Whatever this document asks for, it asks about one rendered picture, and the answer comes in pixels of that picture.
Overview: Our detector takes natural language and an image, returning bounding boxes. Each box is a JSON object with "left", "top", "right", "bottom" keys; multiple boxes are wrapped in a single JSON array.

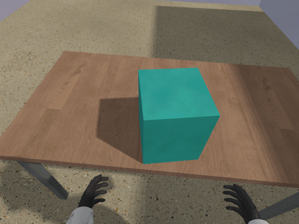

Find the robot left forearm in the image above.
[{"left": 66, "top": 207, "right": 94, "bottom": 224}]

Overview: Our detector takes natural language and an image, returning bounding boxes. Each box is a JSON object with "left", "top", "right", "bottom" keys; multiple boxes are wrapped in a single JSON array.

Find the carton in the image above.
[{"left": 138, "top": 68, "right": 220, "bottom": 164}]

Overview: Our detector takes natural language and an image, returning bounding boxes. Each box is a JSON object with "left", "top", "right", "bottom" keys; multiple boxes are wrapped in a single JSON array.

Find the table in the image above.
[{"left": 0, "top": 51, "right": 299, "bottom": 220}]

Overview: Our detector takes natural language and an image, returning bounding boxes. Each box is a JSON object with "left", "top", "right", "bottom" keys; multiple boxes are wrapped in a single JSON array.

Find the robot left hand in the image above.
[{"left": 78, "top": 174, "right": 108, "bottom": 208}]

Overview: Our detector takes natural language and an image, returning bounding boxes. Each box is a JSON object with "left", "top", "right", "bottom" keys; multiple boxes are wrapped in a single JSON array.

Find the robot right hand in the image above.
[{"left": 223, "top": 184, "right": 262, "bottom": 224}]

